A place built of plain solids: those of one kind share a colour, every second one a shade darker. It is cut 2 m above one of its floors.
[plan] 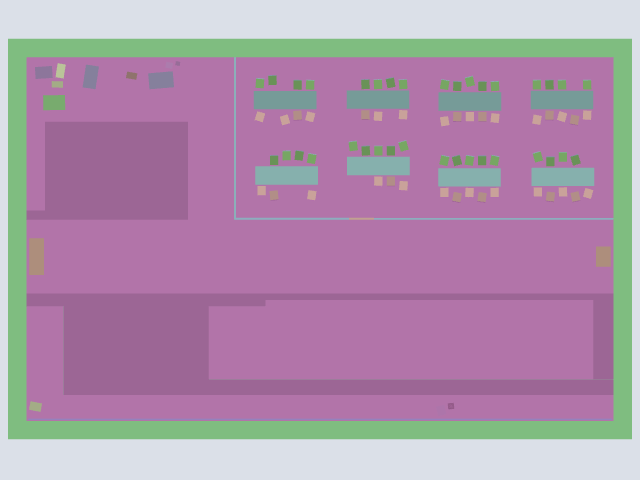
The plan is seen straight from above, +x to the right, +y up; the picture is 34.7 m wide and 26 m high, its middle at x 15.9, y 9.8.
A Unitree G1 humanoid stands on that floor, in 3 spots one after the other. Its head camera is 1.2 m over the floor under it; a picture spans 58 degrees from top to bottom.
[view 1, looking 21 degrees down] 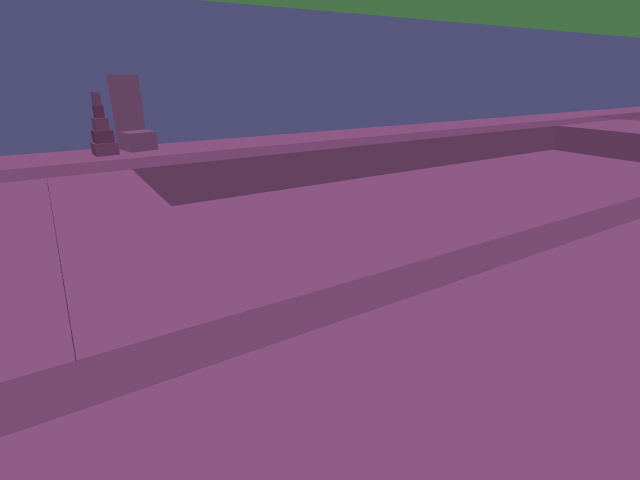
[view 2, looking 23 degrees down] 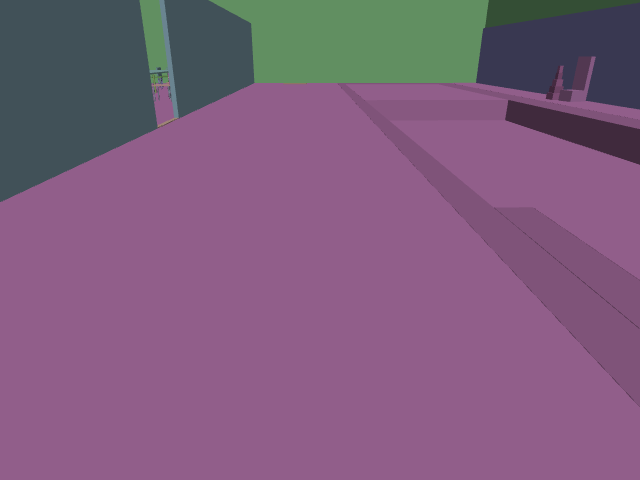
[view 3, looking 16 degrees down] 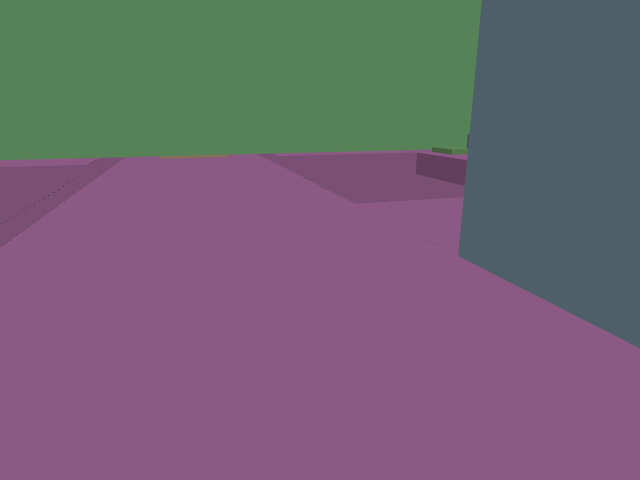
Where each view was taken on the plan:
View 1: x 23.78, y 8.50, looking -122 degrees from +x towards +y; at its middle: floor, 4.99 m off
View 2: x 9.43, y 8.11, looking -1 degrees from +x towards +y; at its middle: floor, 3.07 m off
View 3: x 14.40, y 8.65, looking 163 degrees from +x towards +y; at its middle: floor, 4.35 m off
